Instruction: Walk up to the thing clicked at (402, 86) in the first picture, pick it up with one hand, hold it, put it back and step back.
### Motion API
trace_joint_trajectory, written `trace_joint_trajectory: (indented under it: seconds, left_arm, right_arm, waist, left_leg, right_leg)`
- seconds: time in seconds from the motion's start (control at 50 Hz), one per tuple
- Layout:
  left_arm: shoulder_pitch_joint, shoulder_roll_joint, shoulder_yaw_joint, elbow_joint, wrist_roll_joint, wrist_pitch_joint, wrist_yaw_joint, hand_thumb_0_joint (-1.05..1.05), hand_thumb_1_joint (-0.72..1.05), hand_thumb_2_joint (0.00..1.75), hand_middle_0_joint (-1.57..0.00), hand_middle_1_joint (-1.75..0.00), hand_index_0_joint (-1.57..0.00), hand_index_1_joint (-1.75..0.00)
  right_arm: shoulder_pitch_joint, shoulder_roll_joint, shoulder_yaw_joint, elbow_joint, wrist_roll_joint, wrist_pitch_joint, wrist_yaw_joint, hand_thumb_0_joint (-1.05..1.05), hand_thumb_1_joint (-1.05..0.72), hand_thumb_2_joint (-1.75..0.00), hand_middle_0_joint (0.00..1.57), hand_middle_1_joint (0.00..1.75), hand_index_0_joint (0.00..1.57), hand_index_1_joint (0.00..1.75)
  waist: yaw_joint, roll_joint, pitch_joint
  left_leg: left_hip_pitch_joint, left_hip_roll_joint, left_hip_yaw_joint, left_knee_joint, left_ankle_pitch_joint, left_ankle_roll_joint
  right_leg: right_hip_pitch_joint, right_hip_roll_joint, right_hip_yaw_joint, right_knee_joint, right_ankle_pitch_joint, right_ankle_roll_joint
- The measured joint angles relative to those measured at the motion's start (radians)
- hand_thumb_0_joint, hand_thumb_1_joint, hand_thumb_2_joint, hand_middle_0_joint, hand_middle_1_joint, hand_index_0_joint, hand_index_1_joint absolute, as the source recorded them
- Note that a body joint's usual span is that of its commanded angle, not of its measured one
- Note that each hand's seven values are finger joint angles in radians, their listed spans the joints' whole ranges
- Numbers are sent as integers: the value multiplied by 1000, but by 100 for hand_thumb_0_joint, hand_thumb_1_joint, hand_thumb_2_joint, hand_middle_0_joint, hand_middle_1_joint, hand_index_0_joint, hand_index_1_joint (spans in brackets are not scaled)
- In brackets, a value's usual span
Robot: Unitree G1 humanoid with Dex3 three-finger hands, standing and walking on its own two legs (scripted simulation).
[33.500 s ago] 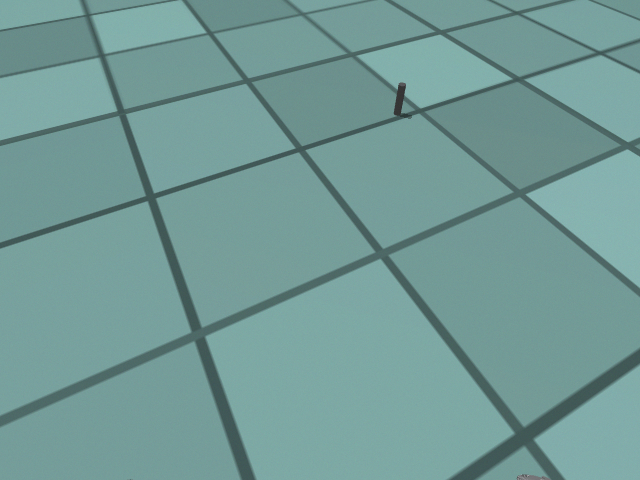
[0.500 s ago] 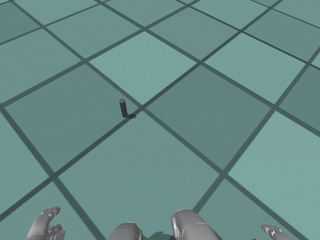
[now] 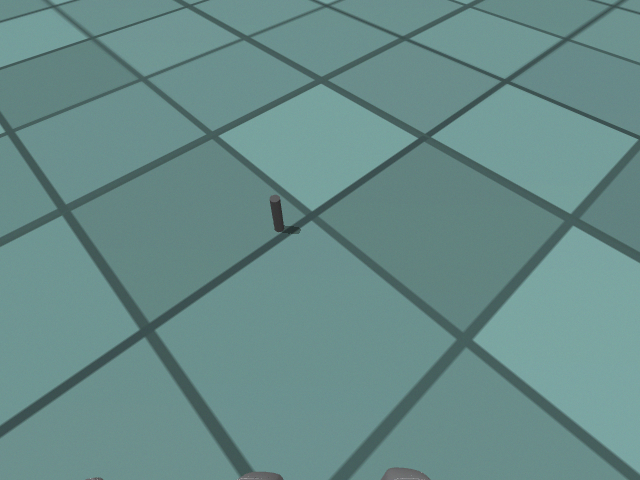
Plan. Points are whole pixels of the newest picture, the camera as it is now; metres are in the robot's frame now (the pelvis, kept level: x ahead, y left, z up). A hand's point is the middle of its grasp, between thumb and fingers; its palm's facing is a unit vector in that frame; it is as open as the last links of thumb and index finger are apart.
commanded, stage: step back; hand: left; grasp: from the side
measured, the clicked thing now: (277, 214) +1.09 +0.23 -0.67
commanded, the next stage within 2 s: stand in 0.82 s
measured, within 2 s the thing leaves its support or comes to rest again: neither
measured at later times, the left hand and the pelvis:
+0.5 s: hand out of the picture +0.10 +0.25 -0.14, palm faces +0.02 -0.93 -0.37, open 7.4 cm; pelvis +0.04 -0.01 +0.01, yaw +1 degrees
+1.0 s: hand (150, 447) +0.16 +0.26 -0.13, palm faces -0.02 -0.94 -0.34, open 7.4 cm; pelvis +0.06 +0.01 +0.02, yaw -1 degrees
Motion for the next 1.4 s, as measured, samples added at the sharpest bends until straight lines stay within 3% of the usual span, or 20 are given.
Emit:
trace_joint_trajectory:
  seconds: [0.04,0.08,0.2,0.26,0.3,0.38,0.46,0.54,0.64,0.88,1.12,1.4]
  left_arm:
    - [5,4,-2,20,-10,10,0,0,90,90,-21,-30,-21,-30]
    - [5,10,-4,40,-17,15,-5,0,90,90,-21,-30,-21,-30]
    - [1,10,0,61,-22,-8,-22,0,90,90,-21,-30,-21,-30]
    - [-11,-12,3,69,-15,-23,-17,0,90,90,-21,-30,-21,-30]
    - [-14,-27,0,65,-7,-37,-14,0,90,90,-21,-30,-21,-30]
    - [-18,-59,-11,57,-12,-52,-8,0,90,90,-21,-30,-21,-30]
    - [-22,-60,-22,60,-15,-51,-6,0,90,90,-21,-30,-21,-30]
    - [-43,-44,-32,68,-30,-29,1,0,90,90,-21,-30,-21,-30]
    - [-77,-33,-39,96,-43,-12,8,0,90,90,-21,-30,-21,-30]
    - [-148,-43,-54,157,-48,-24,9,0,90,90,-21,-30,-21,-30]
    - [-156,-63,-67,216,-42,-29,0,0,90,90,-21,-30,-21,-30]
    - [-127,-58,-66,235,-38,-23,-1,0,90,90,-21,-30,-21,-30]
  right_arm:
    - [8,13,2,3,-4,-17,2,1,-91,-89,20,30,20,30]
    - [15,27,9,-1,-5,-33,1,1,-91,-89,20,30,20,30]
    - [14,38,20,-11,-7,-39,4,1,-90,-89,20,30,21,30]
    - [6,23,18,-15,0,-19,-1,1,-90,-89,20,30,21,30]
    - [1,22,17,-5,1,-7,-10,1,-90,-89,20,30,20,30]
    - [-12,5,14,4,9,-18,-15,1,-91,-89,20,30,20,30]
    - [-27,0,15,11,8,-26,-12,1,-91,-89,20,30,20,30]
    - [-57,10,12,27,4,-35,-20,1,-91,-89,20,30,20,30]
    - [-114,40,37,46,9,-31,-18,1,-91,-89,20,30,20,30]
    - [-227,67,64,88,27,-40,-14,1,-91,-89,20,30,20,30]
    - [-205,53,61,140,29,-41,-7,1,-91,-89,20,30,20,30]
    - [-147,46,61,178,26,-33,-6,1,-91,-89,20,30,20,30]
  waist:
    - [-8,-10,-12]
    - [-21,-14,-20]
    - [-39,-12,-30]
    - [-39,31,-27]
    - [-28,40,-36]
    - [-10,53,-25]
    - [-2,44,-14]
    - [-6,14,7]
    - [-4,5,5]
    - [-11,13,-15]
    - [-31,17,-31]
    - [-44,14,-36]
  left_leg:
    - [2,-3,8,-5,17,15]
    - [14,5,7,-24,21,27]
    - [31,38,9,-28,14,4]
    - [5,69,-19,65,-64,1]
    - [-43,43,-60,178,-153,11]
    - [-122,21,-71,289,-135,13]
    - [-123,47,-32,171,-105,6]
    - [-58,46,10,-8,94,-3]
    - [-55,61,22,8,50,-5]
    - [27,60,35,-121,99,-1]
    - [99,57,38,-255,170,-3]
    - [97,59,37,-284,193,-7]
  right_leg:
    - [-26,19,29,61,-84,-6]
    - [-57,42,40,132,-103,-9]
    - [-31,50,11,-1,-51,-9]
    - [10,83,-18,-80,93,-13]
    - [6,89,-27,-70,79,-23]
    - [39,79,-37,-113,82,-21]
    - [54,61,-39,-123,71,-9]
    - [42,32,-29,-56,20,13]
    - [65,51,-10,-99,32,19]
    - [149,51,0,-243,93,30]
    - [216,49,0,-371,162,33]
    - [211,52,-1,-393,181,29]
